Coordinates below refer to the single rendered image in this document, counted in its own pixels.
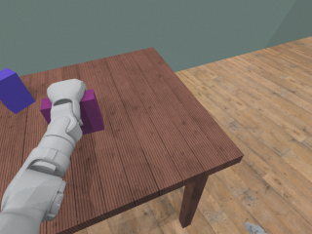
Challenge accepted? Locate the robot right hand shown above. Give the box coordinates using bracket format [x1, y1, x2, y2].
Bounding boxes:
[244, 222, 267, 234]

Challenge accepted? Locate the left robot forearm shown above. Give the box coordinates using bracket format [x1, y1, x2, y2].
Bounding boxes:
[1, 97, 83, 212]

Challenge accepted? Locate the robot left hand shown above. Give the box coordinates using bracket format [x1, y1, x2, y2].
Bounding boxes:
[47, 78, 87, 127]

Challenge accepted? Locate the sponge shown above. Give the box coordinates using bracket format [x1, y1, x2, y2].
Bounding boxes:
[40, 89, 104, 135]

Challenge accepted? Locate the table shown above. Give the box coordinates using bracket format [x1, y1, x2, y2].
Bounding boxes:
[0, 47, 244, 234]

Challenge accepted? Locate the left robot upper arm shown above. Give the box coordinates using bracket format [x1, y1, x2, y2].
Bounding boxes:
[0, 169, 66, 234]

